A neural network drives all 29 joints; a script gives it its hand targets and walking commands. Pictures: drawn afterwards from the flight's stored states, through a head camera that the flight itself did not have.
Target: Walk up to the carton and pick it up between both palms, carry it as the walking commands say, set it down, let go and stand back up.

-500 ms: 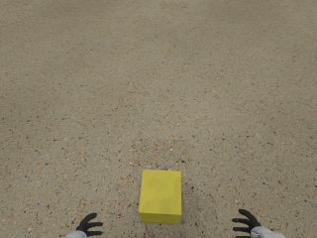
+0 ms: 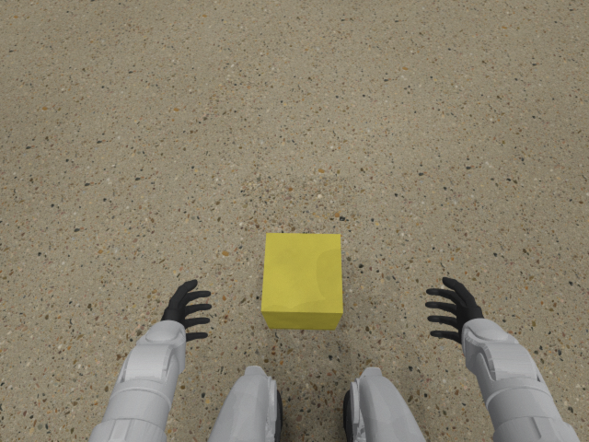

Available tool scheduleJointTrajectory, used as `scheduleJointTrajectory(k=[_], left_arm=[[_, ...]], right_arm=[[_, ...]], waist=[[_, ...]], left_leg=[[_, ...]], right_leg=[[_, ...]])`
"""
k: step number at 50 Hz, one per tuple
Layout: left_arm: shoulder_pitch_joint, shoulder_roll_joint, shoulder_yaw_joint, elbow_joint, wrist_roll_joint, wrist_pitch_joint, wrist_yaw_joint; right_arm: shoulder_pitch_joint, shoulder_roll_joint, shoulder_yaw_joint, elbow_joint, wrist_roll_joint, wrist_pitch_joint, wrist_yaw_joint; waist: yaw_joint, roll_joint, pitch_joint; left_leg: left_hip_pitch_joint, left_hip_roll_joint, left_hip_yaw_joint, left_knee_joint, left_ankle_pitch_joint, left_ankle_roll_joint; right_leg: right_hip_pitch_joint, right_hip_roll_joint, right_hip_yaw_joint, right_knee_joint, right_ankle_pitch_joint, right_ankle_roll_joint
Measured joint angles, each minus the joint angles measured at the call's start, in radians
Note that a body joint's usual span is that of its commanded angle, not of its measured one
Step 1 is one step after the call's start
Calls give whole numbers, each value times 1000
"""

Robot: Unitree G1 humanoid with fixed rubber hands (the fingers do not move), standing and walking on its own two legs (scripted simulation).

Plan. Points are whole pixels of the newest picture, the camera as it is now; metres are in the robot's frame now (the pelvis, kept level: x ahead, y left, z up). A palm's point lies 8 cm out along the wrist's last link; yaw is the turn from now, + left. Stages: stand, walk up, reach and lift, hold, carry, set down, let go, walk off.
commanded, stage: reach and lift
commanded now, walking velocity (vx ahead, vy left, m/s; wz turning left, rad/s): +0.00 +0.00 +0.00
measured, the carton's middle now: (302, 284) +0.48 +0.02 -0.57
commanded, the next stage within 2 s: none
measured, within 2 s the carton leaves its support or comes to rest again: neither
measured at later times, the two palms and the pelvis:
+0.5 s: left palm (197, 241) +0.44 +0.20 -0.13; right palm (424, 242) +0.43 -0.19 -0.13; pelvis +0.00 -0.01 -0.03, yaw +0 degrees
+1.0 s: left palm (205, 223) +0.49 +0.20 -0.18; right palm (410, 225) +0.48 -0.19 -0.18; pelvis +0.00 -0.01 -0.06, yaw +0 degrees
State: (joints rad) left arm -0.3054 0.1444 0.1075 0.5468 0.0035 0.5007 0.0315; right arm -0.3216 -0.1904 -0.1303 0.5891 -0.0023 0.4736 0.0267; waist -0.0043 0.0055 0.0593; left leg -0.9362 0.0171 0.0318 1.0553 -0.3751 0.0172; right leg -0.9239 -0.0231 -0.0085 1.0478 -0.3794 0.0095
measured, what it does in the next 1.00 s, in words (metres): lowers itself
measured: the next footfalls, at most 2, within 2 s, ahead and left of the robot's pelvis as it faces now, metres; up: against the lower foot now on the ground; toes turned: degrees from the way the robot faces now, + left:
none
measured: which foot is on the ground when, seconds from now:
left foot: down 0.00-1.00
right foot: down 0.00-1.00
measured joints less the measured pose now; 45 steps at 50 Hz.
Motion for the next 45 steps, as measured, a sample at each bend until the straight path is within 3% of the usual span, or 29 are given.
scheduleJointTrajectory(k=[8,17,23,34,45], left_arm=[[-269,34,45,157,-18,-41,6],[-439,51,115,272,-3,-195,-3],[-520,87,131,310,-23,-293,-11],[-716,135,171,403,-24,-401,-36],[-722,99,234,344,37,-430,-50]], right_arm=[[-248,9,-38,130,7,-34,-46],[-396,63,-72,172,20,-156,-117],[-483,55,-82,202,36,-243,-139],[-657,17,-122,267,36,-351,-130],[-657,33,-192,218,-21,-392,-89]], waist=[[0,-5,14],[1,-10,-38],[-5,-9,-88],[0,-21,-139],[0,-14,-168]], left_leg=[[-117,1,-5,33,21,-5],[-306,6,-8,47,41,-13],[-430,6,-12,55,47,-16],[-587,7,-13,49,60,-12],[-663,7,-12,29,73,-5]], right_leg=[[-120,0,-3,42,16,-2],[-313,6,-5,62,33,-8],[-435,6,-9,69,37,-9],[-591,8,-9,59,54,-7],[-662,9,-7,29,72,-1]])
